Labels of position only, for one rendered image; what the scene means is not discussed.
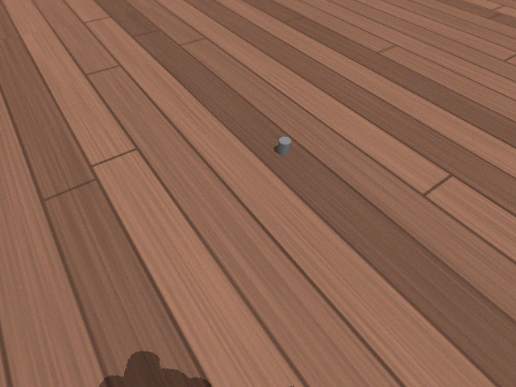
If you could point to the can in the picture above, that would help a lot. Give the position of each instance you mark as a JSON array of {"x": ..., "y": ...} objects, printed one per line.
[{"x": 284, "y": 146}]

